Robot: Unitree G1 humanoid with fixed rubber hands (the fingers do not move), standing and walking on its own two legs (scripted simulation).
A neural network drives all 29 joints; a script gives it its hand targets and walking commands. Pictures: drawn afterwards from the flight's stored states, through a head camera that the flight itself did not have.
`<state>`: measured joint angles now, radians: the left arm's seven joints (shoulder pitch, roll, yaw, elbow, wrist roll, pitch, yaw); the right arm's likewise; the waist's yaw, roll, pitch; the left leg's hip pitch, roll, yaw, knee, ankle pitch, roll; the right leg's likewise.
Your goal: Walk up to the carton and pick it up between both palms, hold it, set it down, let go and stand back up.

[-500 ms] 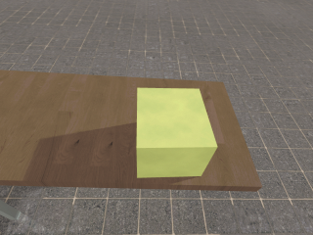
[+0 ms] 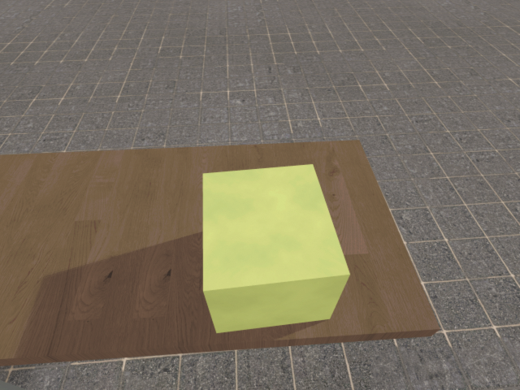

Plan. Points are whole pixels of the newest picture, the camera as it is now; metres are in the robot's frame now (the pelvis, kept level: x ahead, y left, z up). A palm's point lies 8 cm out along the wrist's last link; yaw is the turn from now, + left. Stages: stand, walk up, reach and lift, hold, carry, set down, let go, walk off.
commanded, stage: walk up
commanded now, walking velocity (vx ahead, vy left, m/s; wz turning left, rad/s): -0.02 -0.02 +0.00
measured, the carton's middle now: (266, 246) +0.40 -0.02 -0.05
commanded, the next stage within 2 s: none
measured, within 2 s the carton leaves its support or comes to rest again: neither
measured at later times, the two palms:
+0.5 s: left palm out of the picture +0.01 +0.20 -0.15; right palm out of the picture -0.07 -0.28 -0.14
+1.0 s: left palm out of the picture -0.01 +0.13 -0.12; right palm out of the picture +0.00 -0.37 -0.15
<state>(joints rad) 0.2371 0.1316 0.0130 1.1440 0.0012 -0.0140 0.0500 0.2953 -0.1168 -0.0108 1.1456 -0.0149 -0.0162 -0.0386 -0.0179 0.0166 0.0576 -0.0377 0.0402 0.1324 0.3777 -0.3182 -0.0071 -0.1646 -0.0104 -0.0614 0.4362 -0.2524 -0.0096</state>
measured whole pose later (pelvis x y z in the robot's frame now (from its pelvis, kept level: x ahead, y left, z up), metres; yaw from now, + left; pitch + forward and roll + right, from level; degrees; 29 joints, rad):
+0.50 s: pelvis -0.02 -0.05 +0.00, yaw +0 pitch -1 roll -1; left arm 0.24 0.22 0.08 1.09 0.03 0.06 0.03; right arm 0.34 -0.14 -0.06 1.12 -0.05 0.00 -0.08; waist -0.06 -0.01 0.04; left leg -0.11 0.14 0.10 0.47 -0.33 -0.07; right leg -0.42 0.00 -0.07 0.99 -0.44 0.04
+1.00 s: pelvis -0.03 -0.11 +0.00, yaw +1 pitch +2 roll +2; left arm 0.26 0.15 0.04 1.02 0.02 -0.01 0.05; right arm 0.25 -0.26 -0.09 1.02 -0.04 0.06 0.00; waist 0.03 0.05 0.01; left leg -0.46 0.02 -0.01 1.04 -0.37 -0.05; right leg -0.30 -0.08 -0.04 0.40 -0.13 0.01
